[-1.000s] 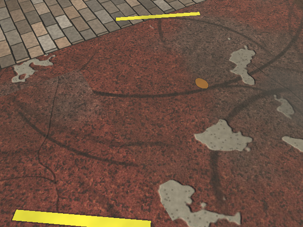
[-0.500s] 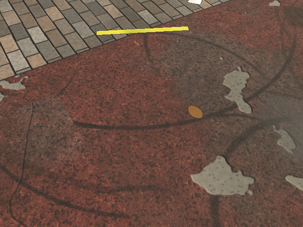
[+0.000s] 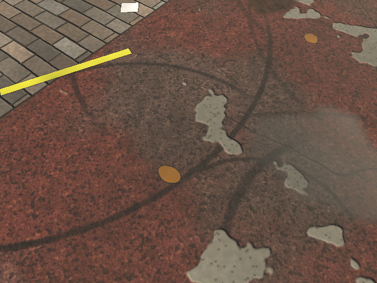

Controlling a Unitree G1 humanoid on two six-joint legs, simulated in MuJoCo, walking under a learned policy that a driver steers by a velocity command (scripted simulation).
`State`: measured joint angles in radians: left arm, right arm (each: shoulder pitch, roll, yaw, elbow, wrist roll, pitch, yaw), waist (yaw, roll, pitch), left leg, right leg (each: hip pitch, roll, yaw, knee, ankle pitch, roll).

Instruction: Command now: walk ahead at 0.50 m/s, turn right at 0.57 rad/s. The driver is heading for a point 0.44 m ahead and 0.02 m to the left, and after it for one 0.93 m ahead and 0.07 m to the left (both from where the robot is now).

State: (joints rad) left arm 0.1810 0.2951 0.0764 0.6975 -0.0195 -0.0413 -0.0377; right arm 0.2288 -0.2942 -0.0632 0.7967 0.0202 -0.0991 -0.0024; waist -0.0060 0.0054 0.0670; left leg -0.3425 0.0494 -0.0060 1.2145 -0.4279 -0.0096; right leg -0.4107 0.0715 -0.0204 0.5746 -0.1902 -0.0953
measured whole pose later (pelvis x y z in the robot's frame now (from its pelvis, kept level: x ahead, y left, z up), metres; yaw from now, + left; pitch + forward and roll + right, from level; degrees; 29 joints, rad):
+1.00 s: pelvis +0.54 -0.04 +0.01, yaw -1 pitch +2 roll -1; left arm 0.15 0.25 0.05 0.70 0.01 -0.09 -0.02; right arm 0.35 -0.31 -0.06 0.81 0.03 -0.04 -0.01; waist -0.03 0.04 0.02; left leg -0.42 0.02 -0.06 1.14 -0.40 0.01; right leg -0.32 0.01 -0.04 0.46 -0.18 -0.02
